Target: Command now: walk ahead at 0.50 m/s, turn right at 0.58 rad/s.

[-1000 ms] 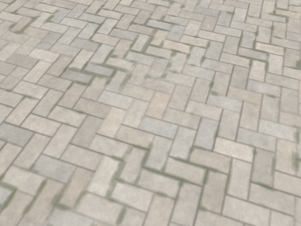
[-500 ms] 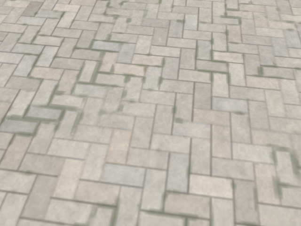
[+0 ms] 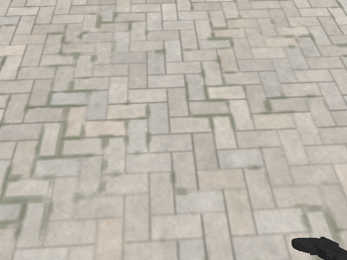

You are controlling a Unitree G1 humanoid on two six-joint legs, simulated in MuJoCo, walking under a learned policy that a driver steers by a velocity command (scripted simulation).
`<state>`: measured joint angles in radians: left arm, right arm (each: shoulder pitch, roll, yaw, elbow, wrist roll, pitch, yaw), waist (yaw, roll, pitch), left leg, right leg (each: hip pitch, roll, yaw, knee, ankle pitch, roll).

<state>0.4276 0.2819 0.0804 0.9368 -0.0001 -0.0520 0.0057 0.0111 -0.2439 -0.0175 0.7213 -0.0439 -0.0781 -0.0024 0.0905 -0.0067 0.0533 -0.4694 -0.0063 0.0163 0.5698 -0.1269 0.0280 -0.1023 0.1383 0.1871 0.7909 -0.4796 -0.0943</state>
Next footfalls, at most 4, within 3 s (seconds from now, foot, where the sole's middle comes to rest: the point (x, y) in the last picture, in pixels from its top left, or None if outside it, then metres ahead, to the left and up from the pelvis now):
0.48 right None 0.36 -0.15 -0.76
1.06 left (220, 200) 0.69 -0.10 -0.76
1.56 right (259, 143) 0.99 -0.28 -0.76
2.08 left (194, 111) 1.16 0.03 -0.76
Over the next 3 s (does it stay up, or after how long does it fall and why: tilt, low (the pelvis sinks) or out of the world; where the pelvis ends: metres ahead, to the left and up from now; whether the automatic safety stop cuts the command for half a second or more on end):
stays up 1.52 0.11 0.02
